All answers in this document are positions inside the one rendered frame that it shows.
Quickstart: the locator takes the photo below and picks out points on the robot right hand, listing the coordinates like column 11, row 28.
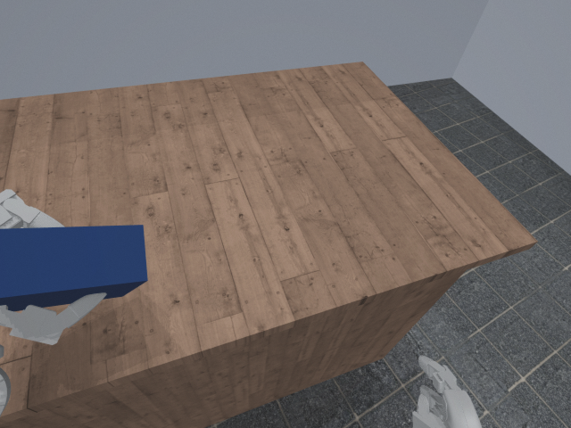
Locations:
column 454, row 410

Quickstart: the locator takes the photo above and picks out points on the robot left hand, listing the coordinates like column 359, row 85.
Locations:
column 35, row 323

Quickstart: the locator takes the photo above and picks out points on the table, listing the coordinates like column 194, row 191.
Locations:
column 298, row 223

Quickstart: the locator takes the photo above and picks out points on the sponge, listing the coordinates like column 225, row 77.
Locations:
column 52, row 266

